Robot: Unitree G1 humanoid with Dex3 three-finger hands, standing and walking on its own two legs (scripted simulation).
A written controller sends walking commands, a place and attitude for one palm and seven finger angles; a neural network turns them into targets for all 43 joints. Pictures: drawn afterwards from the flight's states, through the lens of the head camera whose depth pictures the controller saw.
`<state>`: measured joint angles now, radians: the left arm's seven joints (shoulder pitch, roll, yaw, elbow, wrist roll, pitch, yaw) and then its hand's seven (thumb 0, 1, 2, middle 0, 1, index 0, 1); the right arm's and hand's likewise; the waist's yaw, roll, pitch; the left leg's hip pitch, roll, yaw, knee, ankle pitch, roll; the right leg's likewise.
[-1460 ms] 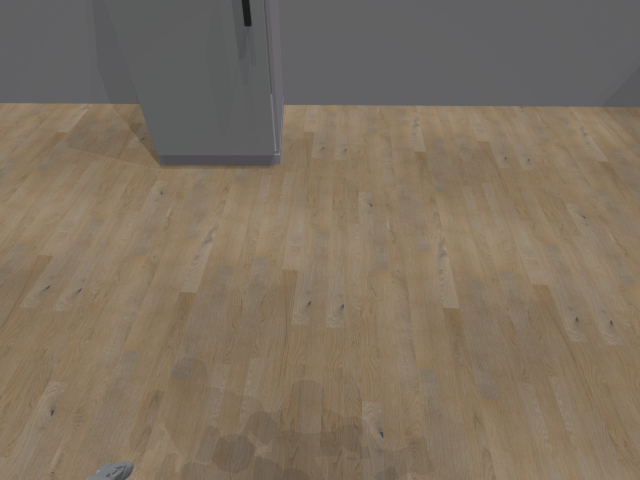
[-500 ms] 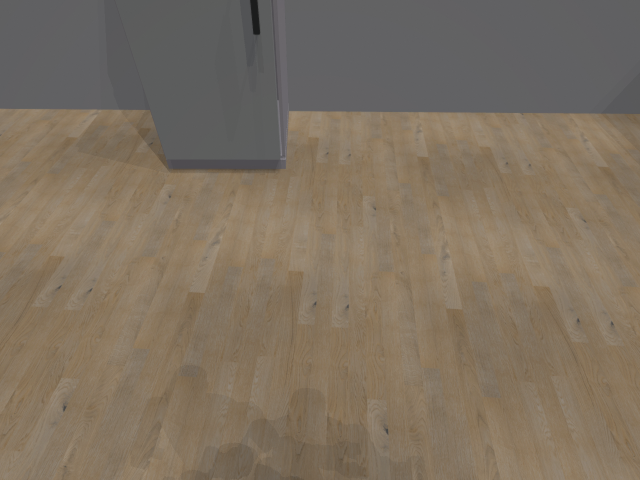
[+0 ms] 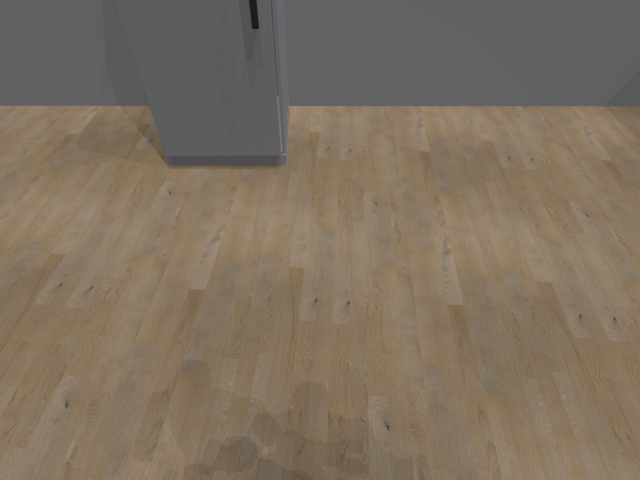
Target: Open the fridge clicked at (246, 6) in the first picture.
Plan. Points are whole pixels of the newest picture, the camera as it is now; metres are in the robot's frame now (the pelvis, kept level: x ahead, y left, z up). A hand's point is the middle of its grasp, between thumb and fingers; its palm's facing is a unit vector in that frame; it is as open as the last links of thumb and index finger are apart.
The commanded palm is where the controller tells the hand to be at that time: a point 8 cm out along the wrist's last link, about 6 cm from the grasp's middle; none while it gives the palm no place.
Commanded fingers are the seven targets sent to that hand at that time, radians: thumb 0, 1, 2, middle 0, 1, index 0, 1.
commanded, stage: look at it before walking up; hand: right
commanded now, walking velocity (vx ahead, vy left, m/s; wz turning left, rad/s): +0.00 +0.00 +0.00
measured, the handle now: out of the picture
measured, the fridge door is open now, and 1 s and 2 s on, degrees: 0 0 0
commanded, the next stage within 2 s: walk to a spot facing it in 0.18 s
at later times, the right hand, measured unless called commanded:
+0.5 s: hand out of the picture +0.06 -0.22 -0.17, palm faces -0.07 +0.96 -0.27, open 7.4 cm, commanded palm none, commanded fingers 0.00 -0.90 -0.90 0.20 0.30 0.20 0.30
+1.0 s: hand out of the picture +0.16 -0.18 -0.18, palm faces -0.22 +0.96 -0.18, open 7.4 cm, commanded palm none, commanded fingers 0.00 -0.90 -0.90 0.20 0.30 0.20 0.30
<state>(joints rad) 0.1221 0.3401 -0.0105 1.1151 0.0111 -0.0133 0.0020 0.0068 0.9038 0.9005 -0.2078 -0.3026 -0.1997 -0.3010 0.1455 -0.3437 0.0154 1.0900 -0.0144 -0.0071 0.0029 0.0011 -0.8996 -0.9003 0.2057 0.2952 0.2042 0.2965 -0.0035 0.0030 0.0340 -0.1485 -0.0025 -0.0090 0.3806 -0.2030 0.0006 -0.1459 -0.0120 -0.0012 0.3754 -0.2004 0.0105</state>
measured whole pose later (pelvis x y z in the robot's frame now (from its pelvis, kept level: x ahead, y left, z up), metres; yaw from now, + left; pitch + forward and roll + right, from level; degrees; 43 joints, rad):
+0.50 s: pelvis +0.03 +0.00 -0.01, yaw +4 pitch -1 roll +0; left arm 0.19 0.28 0.00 1.06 0.02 0.00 0.00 0.01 0.90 0.90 -0.21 -0.30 -0.20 -0.30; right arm 0.26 -0.28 -0.01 1.04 -0.03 0.03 0.02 0.00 -0.90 -0.90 0.20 0.29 0.20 0.30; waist -0.02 0.00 -0.01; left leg -0.21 -0.04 -0.07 0.53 -0.32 0.01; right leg -0.17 -0.04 -0.07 0.51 -0.33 0.01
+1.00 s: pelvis +0.20 +0.01 -0.02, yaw +18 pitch +1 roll +1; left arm 0.04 0.18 0.03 0.90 0.01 -0.03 -0.03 0.01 0.91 0.90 -0.20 -0.30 -0.20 -0.30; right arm 0.47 -0.16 -0.03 1.06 -0.03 -0.05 -0.01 0.00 -0.90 -0.90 0.21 0.30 0.21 0.30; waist -0.06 0.01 0.06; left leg 0.04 -0.04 -0.16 0.35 -0.41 0.01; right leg -0.58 -0.08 -0.07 0.75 -0.20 0.04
